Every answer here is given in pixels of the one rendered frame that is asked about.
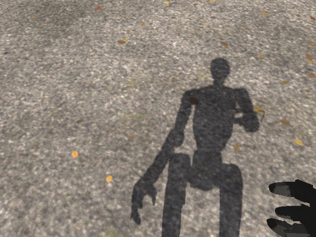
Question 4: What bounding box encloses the right robot hand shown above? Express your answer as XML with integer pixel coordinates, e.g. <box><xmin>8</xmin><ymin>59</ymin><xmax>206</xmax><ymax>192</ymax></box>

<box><xmin>267</xmin><ymin>179</ymin><xmax>316</xmax><ymax>237</ymax></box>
